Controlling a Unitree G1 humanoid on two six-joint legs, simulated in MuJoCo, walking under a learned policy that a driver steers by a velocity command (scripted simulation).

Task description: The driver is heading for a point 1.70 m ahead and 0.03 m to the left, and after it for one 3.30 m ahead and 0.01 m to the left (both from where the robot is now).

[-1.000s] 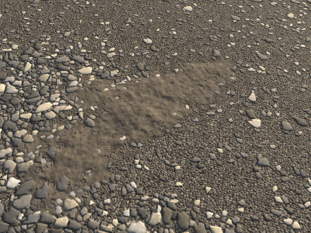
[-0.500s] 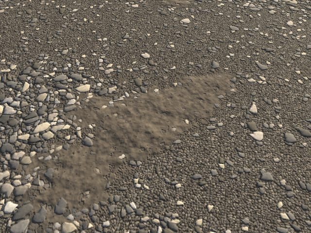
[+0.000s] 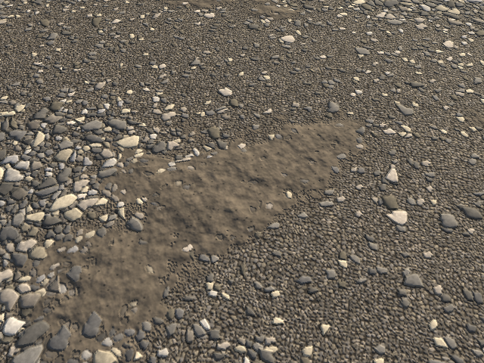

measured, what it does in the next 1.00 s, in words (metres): stands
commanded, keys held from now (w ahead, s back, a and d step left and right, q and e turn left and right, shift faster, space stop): no key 1.00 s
